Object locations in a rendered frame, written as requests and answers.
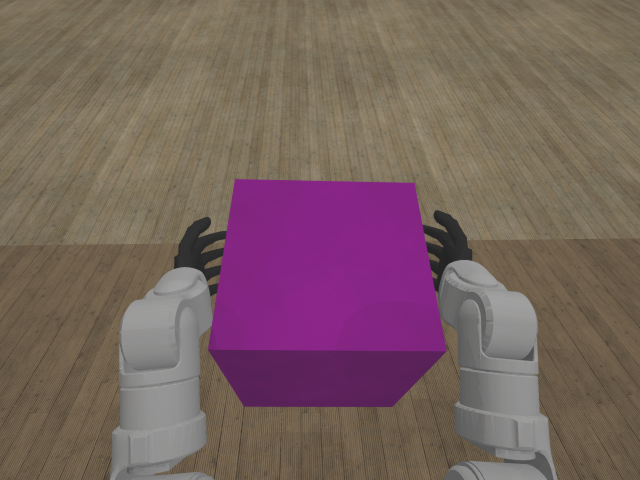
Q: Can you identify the right robot hand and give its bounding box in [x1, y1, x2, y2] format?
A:
[423, 210, 472, 292]

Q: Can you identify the robot left forearm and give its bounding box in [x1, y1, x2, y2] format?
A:
[109, 267, 213, 480]

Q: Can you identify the carton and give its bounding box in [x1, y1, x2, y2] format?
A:
[208, 179, 447, 407]

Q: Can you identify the left robot hand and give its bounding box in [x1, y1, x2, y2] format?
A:
[174, 217, 227, 297]

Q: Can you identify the robot right forearm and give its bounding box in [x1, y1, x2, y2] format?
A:
[438, 260, 558, 480]

